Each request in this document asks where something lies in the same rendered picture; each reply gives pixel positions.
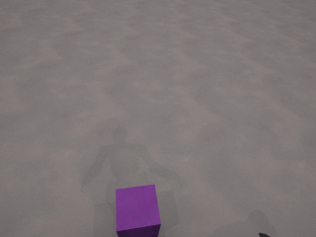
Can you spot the carton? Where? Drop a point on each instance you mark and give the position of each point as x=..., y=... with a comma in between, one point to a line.
x=137, y=212

